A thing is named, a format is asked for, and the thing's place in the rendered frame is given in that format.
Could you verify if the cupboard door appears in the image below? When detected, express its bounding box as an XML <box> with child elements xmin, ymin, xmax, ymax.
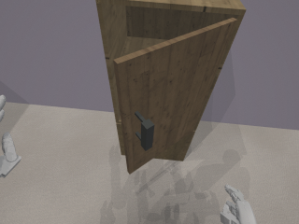
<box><xmin>113</xmin><ymin>18</ymin><xmax>237</xmax><ymax>175</ymax></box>

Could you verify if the robot right hand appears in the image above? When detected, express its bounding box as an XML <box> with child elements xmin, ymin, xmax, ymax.
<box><xmin>220</xmin><ymin>184</ymin><xmax>257</xmax><ymax>224</ymax></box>

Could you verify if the handle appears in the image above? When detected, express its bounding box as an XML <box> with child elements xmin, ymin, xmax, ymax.
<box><xmin>135</xmin><ymin>111</ymin><xmax>155</xmax><ymax>151</ymax></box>

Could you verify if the robot left hand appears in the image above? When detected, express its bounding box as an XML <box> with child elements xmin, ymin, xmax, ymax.
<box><xmin>0</xmin><ymin>95</ymin><xmax>21</xmax><ymax>178</ymax></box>

